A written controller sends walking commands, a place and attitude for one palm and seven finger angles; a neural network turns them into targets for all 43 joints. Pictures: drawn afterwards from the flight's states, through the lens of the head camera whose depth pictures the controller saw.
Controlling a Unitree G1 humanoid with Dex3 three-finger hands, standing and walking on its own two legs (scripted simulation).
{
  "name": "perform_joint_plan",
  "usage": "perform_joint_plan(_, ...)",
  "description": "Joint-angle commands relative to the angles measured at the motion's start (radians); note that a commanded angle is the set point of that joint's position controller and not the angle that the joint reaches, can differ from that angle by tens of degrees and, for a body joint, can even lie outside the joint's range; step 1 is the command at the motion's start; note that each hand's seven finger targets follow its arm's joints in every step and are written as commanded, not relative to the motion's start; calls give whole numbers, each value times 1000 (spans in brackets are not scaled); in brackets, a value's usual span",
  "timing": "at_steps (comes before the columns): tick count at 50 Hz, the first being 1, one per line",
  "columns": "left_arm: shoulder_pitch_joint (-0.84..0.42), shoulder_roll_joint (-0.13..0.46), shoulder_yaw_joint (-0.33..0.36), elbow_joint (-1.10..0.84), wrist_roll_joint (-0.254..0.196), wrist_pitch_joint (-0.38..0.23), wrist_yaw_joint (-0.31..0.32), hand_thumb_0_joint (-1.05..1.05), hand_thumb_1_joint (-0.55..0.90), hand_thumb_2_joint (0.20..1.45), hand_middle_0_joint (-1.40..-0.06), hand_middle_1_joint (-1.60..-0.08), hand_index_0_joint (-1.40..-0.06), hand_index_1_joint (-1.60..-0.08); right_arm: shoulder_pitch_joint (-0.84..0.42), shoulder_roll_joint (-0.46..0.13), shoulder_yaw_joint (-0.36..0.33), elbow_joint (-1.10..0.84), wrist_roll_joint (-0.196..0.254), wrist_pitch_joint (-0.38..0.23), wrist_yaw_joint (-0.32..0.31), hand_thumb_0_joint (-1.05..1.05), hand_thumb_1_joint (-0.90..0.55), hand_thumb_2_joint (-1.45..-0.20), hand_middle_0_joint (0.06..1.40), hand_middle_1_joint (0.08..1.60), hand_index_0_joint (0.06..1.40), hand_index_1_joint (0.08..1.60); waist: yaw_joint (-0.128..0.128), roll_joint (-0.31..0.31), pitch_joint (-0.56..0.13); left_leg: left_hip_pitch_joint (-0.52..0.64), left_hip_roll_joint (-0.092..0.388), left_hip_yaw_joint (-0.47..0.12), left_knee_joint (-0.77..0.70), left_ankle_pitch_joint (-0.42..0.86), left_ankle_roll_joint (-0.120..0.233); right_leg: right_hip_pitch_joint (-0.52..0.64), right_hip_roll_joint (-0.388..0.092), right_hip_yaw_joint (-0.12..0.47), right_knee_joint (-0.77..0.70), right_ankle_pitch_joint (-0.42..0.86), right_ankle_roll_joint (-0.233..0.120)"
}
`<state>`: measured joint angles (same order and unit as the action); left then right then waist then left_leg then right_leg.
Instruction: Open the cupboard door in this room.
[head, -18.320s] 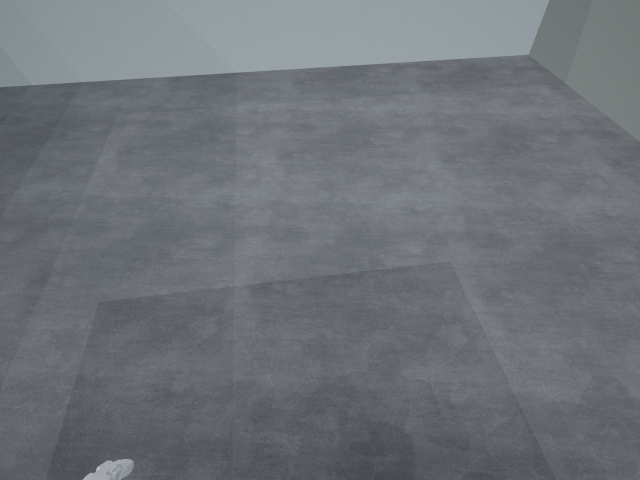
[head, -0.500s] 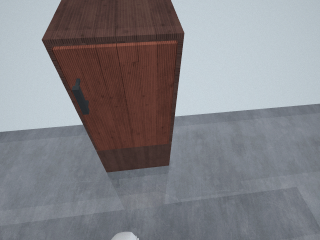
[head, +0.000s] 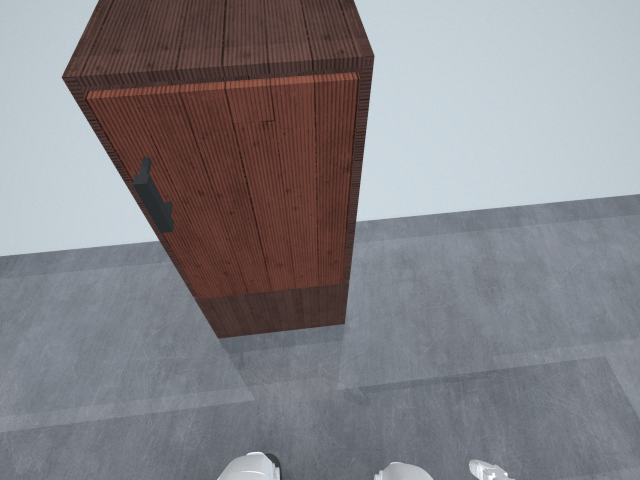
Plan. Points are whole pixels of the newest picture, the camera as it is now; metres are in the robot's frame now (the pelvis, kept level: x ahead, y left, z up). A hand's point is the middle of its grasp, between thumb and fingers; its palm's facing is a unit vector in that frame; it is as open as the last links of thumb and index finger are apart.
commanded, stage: come to a stop and stand still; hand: left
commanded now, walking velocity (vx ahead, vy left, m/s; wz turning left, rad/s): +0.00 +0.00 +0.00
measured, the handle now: (156, 196) +0.51 +0.32 -0.01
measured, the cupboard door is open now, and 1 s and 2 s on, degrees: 0 0 0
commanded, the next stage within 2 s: look again from close up in 0.84 s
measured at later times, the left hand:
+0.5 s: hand out of the picture -0.02 +0.12 -0.16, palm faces +0.09 -0.98 -0.20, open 7.2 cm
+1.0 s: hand out of the picture -0.10 +0.11 -0.17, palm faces +0.05 -0.99 -0.16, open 7.4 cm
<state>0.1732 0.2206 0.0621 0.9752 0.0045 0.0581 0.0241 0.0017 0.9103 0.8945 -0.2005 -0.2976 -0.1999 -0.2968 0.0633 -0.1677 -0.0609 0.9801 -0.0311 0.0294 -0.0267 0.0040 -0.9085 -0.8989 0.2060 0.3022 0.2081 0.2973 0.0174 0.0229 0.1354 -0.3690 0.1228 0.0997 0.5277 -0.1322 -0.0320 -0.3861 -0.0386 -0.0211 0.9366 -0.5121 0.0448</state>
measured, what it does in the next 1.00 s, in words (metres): steps on the spot: right foot, then left foot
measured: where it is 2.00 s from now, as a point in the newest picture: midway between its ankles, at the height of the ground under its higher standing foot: outside the picture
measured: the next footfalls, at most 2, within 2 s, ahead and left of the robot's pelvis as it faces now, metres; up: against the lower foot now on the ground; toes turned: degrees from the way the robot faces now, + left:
right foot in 0.06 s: +0.03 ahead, -0.14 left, +0.00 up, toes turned -4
left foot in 0.40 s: -0.06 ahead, +0.07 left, +0.00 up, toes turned +4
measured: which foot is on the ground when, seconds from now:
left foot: down 0.00-0.06, up 0.08-0.38, down 0.40-1.00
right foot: up 0.00-0.04, down 0.06-1.00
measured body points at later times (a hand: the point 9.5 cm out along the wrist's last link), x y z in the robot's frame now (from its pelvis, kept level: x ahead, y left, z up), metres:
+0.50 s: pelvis -0.05 -0.06 +0.01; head -0.04 -0.05 +0.46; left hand -0.02 +0.18 -0.15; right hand -0.05 -0.28 -0.15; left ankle -0.10 +0.07 -0.73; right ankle -0.01 -0.14 -0.73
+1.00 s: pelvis -0.06 -0.04 +0.01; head -0.05 -0.04 +0.46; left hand -0.10 +0.16 -0.15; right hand -0.10 -0.25 -0.15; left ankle -0.10 +0.07 -0.73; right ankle -0.01 -0.14 -0.73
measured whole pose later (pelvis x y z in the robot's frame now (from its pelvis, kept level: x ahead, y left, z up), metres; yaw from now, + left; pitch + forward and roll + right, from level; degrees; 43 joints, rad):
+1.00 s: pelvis -0.06 -0.04 +0.01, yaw +0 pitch +0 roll +0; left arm 0.34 0.10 -0.01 1.15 0.01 -0.01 0.04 0.00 0.91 0.89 -0.20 -0.30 -0.20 -0.30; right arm 0.36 -0.13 -0.01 1.13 -0.02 0.00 -0.03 0.01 -0.91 -0.90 0.20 0.30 0.20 0.30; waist 0.00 0.02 0.02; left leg -0.15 0.02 0.05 0.48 -0.32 0.01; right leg -0.28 0.00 -0.08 0.44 -0.16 -0.03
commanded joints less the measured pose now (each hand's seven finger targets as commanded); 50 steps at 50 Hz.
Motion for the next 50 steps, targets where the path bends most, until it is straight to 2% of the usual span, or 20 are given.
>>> perform_joint_plan(1,219,58,16,-3,12,-29,-5,0,900,900,-200,-300,-200,-300,25,-195,-58,-58,9,5,1,0,-900,-900,200,300,200,300,29,119,-252,69,129,-143,-32,66,120,235,-3,-53,-428,249,-12)
perform_joint_plan(2,218,118,21,-6,28,-36,-2,0,900,900,-200,-300,-200,-300,49,-136,-52,-62,19,11,7,0,-900,-900,200,300,200,300,29,-85,-199,-38,22,-86,102,-175,56,242,-102,68,-587,287,-37)
perform_joint_plan(3,148,203,27,-33,37,-42,0,0,900,900,-200,-300,-200,-300,45,-58,-34,-91,21,18,14,0,-900,-900,200,300,200,300,13,-366,-114,-167,-110,-38,307,-443,-4,139,-311,353,-687,304,-132)
perform_joint_plan(4,85,202,22,-64,27,-37,5,0,900,900,-200,-300,-200,-300,6,-85,-36,-99,21,32,14,0,-900,-900,200,300,200,300,31,-294,-85,-69,-85,-138,442,-449,14,-53,-367,335,-725,229,-212)
perform_joint_plan(5,18,183,21,-81,29,-37,7,0,900,900,-200,-300,-200,-300,32,-88,-41,-77,16,44,18,0,-900,-900,200,300,200,300,-6,-224,-49,-48,-90,-164,533,-382,24,-154,-315,265,-758,22,-202)
perform_joint_plan(6,-24,182,26,-86,30,-35,7,0,900,900,-200,-300,-200,-300,41,-87,-43,-61,14,49,19,0,-900,-900,200,300,200,300,-18,-266,-19,-72,-99,-165,605,-342,30,-175,-276,285,-760,-37,-182)
perform_joint_plan(9,-54,116,9,-86,27,-48,9,0,900,900,-200,-300,-200,-300,147,-102,-36,-11,11,26,20,0,-900,-900,200,300,200,300,-58,-221,-39,-72,-91,-130,594,-242,22,-53,-203,141,-679,189,-161)
perform_joint_plan(11,17,109,7,-66,25,-60,12,0,900,900,-200,-300,-200,-300,148,-86,-23,-2,15,9,18,0,-900,-900,200,300,200,300,-23,-186,-110,-67,-92,-104,436,-283,12,131,-202,136,-622,408,-184)
perform_joint_plan(14,123,116,5,-12,22,-67,11,0,900,900,-200,-300,-200,-300,110,-65,-6,-1,24,-5,11,0,-900,-900,200,300,200,300,31,-171,-163,-1,-97,-82,172,-351,9,276,-224,180,-593,575,-222)
perform_joint_plan(16,126,119,2,11,13,-70,12,0,900,900,-200,-300,-200,-300,165,-53,8,31,25,-14,4,0,-900,-900,200,300,200,300,15,-157,-201,81,-102,-73,-5,-269,9,308,-208,183,-572,628,-204)
perform_joint_plan(18,92,93,-6,30,-1,-72,15,0,900,900,-200,-300,-200,-300,239,-55,17,80,26,-30,-3,0,-900,-900,200,300,200,300,-16,-111,-217,247,-80,-110,-199,-64,24,245,-166,146,-530,578,-146)
perform_joint_plan(20,109,37,-23,42,-8,-69,10,0,900,900,-200,-300,-200,-300,227,-103,18,91,18,-43,-9,0,-900,-900,200,300,200,300,8,46,-198,268,38,-214,-178,112,76,186,-75,73,-528,481,-80)
perform_joint_plan(23,73,52,-26,76,-1,-64,9,0,900,900,-200,-300,-200,-300,202,-74,31,116,18,-38,-9,0,-900,-900,200,300,200,300,7,86,-137,162,15,-174,-214,-28,62,262,-73,41,-570,419,-61)
perform_joint_plan(29,108,42,-34,113,4,-55,7,0,900,900,-200,-300,-200,-300,264,-50,33,131,16,-16,-7,0,-900,-900,200,300,200,300,-3,-8,26,102,-31,-145,-248,-274,55,151,-71,90,-688,129,-60)
perform_joint_plan(32,126,27,-35,117,6,-54,7,0,900,900,-200,-300,-200,-300,300,-47,34,133,13,-15,-8,0,-900,-900,200,300,200,300,-10,-45,41,99,-39,-140,-249,-297,62,108,-68,96,-701,76,-53)
perform_joint_plan(38,168,4,-36,126,6,-65,9,0,900,900,-200,-300,-200,-300,331,-36,35,134,17,-29,-9,0,-900,-900,200,300,200,300,-13,-63,-47,132,-38,-140,-237,-252,69,144,-70,91,-681,137,-51)
perform_joint_plan(46,202,-25,-45,151,4,-76,14,0,900,900,-200,-300,-200,-300,362,-11,45,151,22,-45,-14,0,-900,-900,200,300,200,300,-11,-24,-54,136,-23,-143,-244,-167,66,179,-74,71,-636,283,-64)
perform_joint_plan(47,279,16,-56,175,16,-94,51,0,900,900,-200,-300,-200,-300,223,-69,46,82,22,-62,3,0,-900,-900,200,300,200,300,37,47,-13,70,-10,-55,-67,-134,28,181,-108,79,-553,502,-63)
perform_joint_plan(48,253,52,-45,144,12,-100,43,0,900,900,-200,-300,-200,-300,314,-17,48,57,17,-51,1,0,-900,-900,200,300,200,300,-25,59,-140,109,-78,-97,-56,-228,31,180,-139,163,-580,281,-105)
perform_joint_plan(50,203,43,-43,125,13,-102,26,0,900,900,-200,-300,-200,-300,366,-7,57,68,10,-52,5,0,-900,-900,200,300,200,300,-42,36,-129,129,-68,-106,-89,-194,52,117,-111,134,-575,108,-120)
